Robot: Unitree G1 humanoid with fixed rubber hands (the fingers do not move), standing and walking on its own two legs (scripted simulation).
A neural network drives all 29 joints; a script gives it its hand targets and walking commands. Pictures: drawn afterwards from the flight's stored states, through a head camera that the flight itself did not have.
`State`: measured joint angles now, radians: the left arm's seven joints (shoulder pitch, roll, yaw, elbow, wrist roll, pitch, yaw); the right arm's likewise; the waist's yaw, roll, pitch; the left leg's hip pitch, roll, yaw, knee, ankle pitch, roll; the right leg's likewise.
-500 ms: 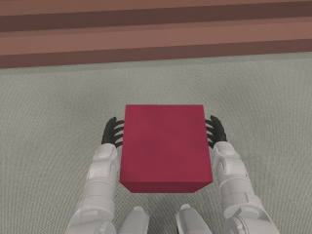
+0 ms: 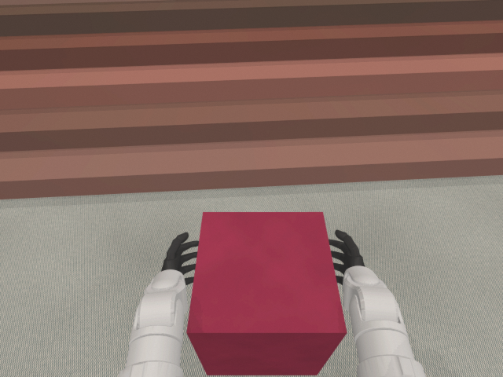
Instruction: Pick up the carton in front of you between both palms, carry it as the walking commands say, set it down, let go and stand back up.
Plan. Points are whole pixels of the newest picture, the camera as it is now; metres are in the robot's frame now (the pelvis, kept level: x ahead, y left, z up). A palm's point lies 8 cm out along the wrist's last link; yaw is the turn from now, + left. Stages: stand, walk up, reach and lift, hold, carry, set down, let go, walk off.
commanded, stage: reach and lift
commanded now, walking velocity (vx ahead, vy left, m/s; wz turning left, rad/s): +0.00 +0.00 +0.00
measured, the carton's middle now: (262, 297) +0.28 +0.00 -0.05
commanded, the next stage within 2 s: hold in 0.96 s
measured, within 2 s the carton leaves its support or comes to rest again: neither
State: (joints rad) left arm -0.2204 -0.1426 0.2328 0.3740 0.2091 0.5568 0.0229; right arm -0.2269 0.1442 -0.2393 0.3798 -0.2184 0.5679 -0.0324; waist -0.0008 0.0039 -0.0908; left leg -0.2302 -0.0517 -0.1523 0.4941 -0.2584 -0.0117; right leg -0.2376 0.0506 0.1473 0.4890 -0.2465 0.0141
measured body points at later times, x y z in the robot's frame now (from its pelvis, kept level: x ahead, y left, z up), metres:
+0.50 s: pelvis -0.01 +0.00 +0.00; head -0.04 +0.00 +0.45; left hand +0.30 +0.15 +0.02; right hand +0.30 -0.15 +0.02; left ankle +0.00 +0.13 -0.74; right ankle +0.01 -0.13 -0.74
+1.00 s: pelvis +0.00 +0.00 +0.01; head -0.03 +0.00 +0.46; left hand +0.30 +0.15 +0.03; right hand +0.30 -0.15 +0.03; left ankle +0.00 +0.13 -0.74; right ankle +0.01 -0.13 -0.74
